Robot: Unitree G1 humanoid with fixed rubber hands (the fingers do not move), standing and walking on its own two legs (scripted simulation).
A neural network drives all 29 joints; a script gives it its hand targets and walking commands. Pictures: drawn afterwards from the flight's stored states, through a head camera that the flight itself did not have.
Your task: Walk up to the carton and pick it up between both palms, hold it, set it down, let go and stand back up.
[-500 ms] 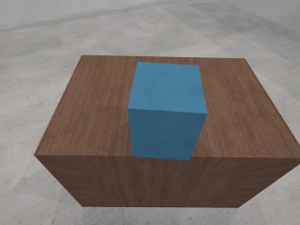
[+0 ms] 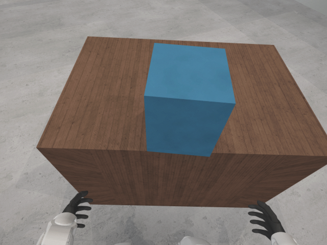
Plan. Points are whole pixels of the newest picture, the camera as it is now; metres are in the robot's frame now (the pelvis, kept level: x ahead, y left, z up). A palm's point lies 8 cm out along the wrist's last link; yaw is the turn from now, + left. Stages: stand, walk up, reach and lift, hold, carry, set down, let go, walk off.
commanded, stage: reach and lift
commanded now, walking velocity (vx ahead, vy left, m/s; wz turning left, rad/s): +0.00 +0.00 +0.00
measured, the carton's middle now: (183, 103) +0.49 -0.05 +0.03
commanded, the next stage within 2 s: none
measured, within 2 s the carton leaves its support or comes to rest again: neither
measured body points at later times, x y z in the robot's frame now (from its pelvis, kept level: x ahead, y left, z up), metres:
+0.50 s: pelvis +0.02 +0.00 +0.02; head +0.01 +0.01 +0.47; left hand +0.19 +0.22 -0.06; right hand +0.16 -0.26 -0.06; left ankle -0.01 +0.13 -0.72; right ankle +0.05 -0.08 -0.72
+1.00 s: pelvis +0.03 +0.01 +0.03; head +0.03 +0.02 +0.48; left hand +0.24 +0.20 -0.02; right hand +0.21 -0.25 -0.02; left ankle -0.01 +0.13 -0.72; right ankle +0.05 -0.08 -0.72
